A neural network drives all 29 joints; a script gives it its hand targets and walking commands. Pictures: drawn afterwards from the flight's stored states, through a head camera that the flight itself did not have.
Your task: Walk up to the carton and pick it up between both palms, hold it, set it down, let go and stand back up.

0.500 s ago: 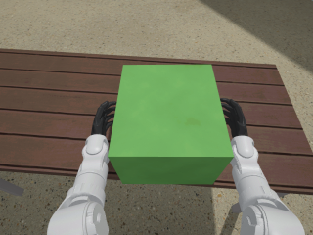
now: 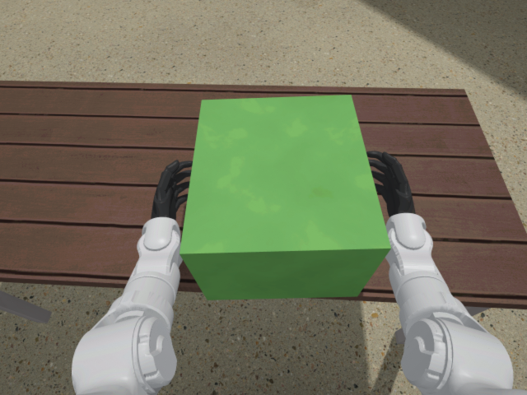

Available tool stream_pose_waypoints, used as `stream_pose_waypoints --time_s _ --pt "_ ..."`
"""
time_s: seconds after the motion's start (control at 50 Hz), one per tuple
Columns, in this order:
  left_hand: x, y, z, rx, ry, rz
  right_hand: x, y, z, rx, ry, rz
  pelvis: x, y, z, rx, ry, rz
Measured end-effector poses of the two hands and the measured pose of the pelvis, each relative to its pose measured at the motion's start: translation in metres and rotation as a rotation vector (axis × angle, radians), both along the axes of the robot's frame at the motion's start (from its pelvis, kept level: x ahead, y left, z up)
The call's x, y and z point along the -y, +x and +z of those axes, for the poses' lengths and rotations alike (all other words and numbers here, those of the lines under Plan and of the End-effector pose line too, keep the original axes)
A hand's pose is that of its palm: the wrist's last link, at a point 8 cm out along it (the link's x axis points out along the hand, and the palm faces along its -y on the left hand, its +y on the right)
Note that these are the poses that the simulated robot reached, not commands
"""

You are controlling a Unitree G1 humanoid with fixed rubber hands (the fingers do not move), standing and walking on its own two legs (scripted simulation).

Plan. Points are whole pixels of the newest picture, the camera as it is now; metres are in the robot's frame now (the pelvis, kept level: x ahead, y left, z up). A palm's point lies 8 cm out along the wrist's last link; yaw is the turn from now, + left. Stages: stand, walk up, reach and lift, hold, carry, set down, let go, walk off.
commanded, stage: set down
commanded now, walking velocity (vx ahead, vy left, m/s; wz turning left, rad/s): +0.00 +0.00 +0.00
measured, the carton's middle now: (279, 197) +0.46 -0.02 -0.03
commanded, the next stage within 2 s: none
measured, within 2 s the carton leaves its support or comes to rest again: neither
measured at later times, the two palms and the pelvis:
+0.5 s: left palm (165, 211) +0.41 +0.17 +0.02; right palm (396, 207) +0.39 -0.20 +0.02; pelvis +0.00 +0.00 +0.00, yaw +0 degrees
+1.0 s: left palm (166, 211) +0.41 +0.17 +0.02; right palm (395, 209) +0.39 -0.20 +0.02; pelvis -0.01 +0.00 +0.00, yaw -1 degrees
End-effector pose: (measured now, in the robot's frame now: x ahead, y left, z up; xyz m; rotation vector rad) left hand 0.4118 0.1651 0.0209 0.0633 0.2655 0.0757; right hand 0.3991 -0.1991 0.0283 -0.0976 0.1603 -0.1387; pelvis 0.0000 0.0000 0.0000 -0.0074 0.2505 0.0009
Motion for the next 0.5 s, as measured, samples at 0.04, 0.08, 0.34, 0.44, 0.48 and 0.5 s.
stream_pose_waypoints --time_s 0.04,0.08,0.34,0.44,0.48,0.5 --pt "-0.0004 -0.0005 -0.0009 0.004 -0.004 0.000 -0.0005 -0.0004 0.0002 0.003 -0.005 0.000 0.0008 -0.0011 -0.0001 -0.004 0.001 0.003" --pt "-0.0010 -0.0008 -0.0014 0.007 -0.005 -0.001 -0.0010 -0.0011 0.0003 0.005 -0.009 -0.001 0.0011 -0.0021 -0.0003 -0.007 0.002 0.006" --pt "-0.0020 0.0006 -0.0009 0.009 0.008 -0.014 -0.0019 -0.0044 -0.0028 0.001 -0.005 -0.012 -0.0023 -0.0013 -0.0004 -0.012 0.000 -0.001" --pt "-0.0023 0.0004 -0.0018 0.012 0.002 -0.013 -0.0021 -0.0048 -0.0032 0.001 -0.010 -0.011 -0.0028 -0.0004 -0.0004 -0.010 0.000 0.001" --pt "-0.0023 0.0004 -0.0018 0.013 0.004 -0.014 -0.0021 -0.0050 -0.0035 0.001 -0.005 -0.012 -0.0028 -0.0001 -0.0006 -0.011 -0.001 0.001" --pt "-0.0023 0.0004 -0.0017 0.014 0.007 -0.015 -0.0021 -0.0051 -0.0037 0.001 -0.003 -0.013 -0.0027 0.0000 -0.0006 -0.011 -0.001 0.001"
